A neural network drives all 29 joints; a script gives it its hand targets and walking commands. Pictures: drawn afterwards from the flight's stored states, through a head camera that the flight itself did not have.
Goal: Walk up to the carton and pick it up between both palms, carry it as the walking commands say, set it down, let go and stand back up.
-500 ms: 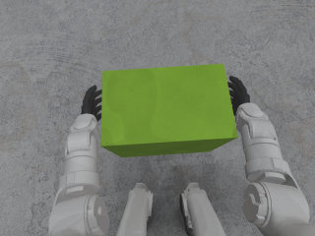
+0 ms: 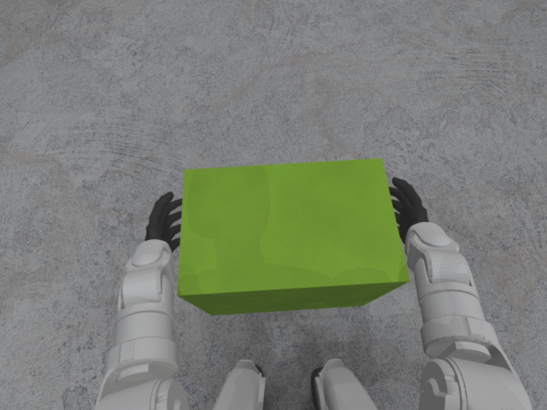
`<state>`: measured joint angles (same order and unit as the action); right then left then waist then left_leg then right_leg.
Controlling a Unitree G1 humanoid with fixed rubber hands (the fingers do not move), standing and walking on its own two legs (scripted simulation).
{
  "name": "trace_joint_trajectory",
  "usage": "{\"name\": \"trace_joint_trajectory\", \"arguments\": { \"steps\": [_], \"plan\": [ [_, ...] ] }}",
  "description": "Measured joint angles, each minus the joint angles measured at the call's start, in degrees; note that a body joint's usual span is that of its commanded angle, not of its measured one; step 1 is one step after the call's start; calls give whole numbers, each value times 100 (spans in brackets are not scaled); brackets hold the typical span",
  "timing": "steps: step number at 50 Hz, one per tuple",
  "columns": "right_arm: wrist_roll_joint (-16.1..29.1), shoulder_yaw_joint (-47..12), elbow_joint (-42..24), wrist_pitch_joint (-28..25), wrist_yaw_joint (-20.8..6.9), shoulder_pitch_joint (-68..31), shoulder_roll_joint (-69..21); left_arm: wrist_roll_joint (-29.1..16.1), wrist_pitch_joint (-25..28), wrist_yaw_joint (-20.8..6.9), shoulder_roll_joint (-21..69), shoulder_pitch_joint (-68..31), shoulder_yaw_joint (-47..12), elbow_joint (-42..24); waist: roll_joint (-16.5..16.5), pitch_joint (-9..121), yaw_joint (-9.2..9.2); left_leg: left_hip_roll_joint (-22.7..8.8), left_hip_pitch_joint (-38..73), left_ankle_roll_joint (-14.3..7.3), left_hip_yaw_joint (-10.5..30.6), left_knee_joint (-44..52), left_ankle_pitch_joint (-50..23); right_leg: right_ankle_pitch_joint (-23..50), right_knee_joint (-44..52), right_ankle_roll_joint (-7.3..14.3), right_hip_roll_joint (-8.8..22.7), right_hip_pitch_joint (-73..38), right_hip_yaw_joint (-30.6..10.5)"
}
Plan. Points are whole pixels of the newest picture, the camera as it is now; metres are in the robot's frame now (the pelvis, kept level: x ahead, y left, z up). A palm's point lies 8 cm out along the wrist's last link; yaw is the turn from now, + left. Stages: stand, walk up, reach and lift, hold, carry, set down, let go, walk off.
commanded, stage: reach and lift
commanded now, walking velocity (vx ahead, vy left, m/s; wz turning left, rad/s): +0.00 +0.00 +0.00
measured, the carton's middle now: (285, 247) +0.38 +0.01 -0.11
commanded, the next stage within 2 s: none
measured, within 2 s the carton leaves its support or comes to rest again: neither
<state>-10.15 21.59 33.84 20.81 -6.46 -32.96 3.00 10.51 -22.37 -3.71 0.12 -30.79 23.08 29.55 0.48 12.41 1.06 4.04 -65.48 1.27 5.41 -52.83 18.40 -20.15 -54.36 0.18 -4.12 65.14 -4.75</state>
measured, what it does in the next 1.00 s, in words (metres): rises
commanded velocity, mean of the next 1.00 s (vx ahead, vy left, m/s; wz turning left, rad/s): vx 0.00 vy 0.00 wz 0.00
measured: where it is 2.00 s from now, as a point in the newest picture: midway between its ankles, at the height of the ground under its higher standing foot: outside the picture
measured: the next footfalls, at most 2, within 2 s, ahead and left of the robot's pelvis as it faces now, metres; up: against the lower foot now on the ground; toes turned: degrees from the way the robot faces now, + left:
none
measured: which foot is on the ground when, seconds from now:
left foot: down 0.00-1.00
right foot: down 0.00-1.00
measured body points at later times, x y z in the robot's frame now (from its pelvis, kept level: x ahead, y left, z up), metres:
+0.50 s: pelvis +0.02 +0.00 +0.05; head +0.12 +0.00 +0.49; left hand +0.36 +0.20 +0.02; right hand +0.38 -0.19 +0.02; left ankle +0.04 +0.13 -0.67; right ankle +0.03 -0.11 -0.67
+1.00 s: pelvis +0.04 +0.01 +0.08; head +0.04 +0.00 +0.53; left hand +0.34 +0.20 +0.08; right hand +0.35 -0.18 +0.08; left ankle +0.04 +0.13 -0.67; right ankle +0.03 -0.11 -0.67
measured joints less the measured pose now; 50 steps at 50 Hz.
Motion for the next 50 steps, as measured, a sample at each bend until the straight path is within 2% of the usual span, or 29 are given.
{"name": "trace_joint_trajectory", "arguments": {
  "steps": [29, 50],
  "plan": [
    [-195, -207, -501, 329, -122, 990, -254, 171, -272, -186, 225, 1076, -105, -520, -70, -476, -29, -86, 2878, -93, 64, 2004, -563, 592, 2068, 5, 93, -2904, -79],
    [-153, -471, -1038, 935, -176, 1648, -267, 166, -940, -182, 294, 1681, -407, -1070, -95, -852, 29, -150, 5065, -141, 50, 3154, -835, 900, 3259, 20, 144, -5096, -160]
  ]
}}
